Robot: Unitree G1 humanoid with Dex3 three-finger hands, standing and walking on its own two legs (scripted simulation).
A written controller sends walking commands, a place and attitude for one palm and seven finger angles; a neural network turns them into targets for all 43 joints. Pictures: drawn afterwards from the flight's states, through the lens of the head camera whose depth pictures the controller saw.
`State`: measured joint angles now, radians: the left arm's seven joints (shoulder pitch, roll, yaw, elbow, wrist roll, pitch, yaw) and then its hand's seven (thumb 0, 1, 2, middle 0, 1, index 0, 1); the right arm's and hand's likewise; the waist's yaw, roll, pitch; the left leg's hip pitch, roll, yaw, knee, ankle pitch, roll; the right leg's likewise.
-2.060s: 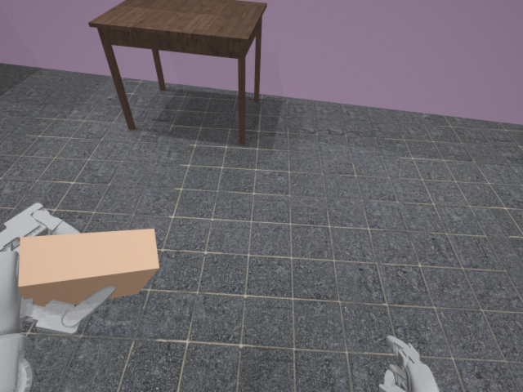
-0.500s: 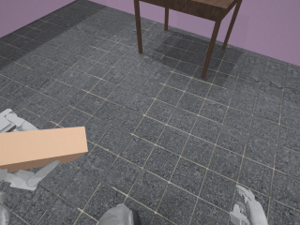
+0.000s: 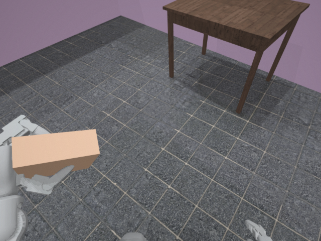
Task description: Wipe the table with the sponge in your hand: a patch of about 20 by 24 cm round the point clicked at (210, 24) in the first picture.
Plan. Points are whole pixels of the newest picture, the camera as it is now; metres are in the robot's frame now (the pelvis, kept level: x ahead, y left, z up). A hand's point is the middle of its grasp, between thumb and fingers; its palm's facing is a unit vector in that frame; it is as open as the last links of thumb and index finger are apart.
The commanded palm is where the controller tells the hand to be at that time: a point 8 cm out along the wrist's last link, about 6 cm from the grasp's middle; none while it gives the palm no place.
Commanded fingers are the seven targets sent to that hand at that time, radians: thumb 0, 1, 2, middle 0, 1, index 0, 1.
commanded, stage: walk to a spot facing it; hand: left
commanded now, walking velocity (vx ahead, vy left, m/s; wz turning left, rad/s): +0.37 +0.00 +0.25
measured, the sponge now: (69, 154) +0.24 +0.20 +0.16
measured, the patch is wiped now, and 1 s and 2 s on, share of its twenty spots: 0.00 0.00 0.00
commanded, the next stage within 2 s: none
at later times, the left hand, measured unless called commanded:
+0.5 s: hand (76, 96) +0.35 +0.22 +0.20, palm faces +0.48 -0.78 -0.40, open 9.1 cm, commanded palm +0.29 +0.26 +0.20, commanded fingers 0.00 0.10 1.30 -1.20 -1.60 -1.20 -1.60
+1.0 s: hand (98, 68) +0.45 +0.20 +0.21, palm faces +0.58 -0.69 -0.43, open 9.1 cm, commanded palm +0.38 +0.23 +0.20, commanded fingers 0.00 0.10 1.30 -1.20 -1.60 -1.20 -1.60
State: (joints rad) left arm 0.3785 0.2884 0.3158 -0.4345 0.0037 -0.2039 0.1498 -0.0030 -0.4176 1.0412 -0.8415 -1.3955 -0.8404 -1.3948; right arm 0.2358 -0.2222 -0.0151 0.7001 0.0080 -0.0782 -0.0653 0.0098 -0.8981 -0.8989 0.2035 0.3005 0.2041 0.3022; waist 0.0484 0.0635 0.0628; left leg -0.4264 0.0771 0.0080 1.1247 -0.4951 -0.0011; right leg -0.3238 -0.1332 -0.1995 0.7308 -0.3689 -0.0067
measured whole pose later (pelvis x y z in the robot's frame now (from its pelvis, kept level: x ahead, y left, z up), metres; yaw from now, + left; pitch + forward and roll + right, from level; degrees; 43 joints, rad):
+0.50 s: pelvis +0.15 -0.04 +0.01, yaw +5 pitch -1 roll +0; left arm 0.43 0.36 0.36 -0.54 -0.02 -0.20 0.16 0.00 -0.42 1.04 -0.84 -1.39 -0.84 -1.39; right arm 0.20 -0.12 0.01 0.59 0.01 -0.07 -0.04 0.01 -0.90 -0.90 0.20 0.30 0.20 0.30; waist 0.00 -0.01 0.06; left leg -0.27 0.08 0.12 0.55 -0.26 0.00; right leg -0.50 -0.12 -0.09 1.06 -0.43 0.04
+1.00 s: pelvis +0.30 -0.08 +0.02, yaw +15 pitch +0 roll +2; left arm 0.50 0.38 0.36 -0.62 -0.02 -0.22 0.17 0.00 -0.42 1.04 -0.85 -1.39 -0.85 -1.39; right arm 0.21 -0.28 -0.07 0.57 0.00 -0.04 -0.06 0.01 -0.90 -0.90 0.20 0.30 0.20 0.30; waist 0.01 -0.05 0.09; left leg -0.44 0.09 0.17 0.69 -0.31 -0.01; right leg -0.14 -0.14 -0.28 0.52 -0.36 0.00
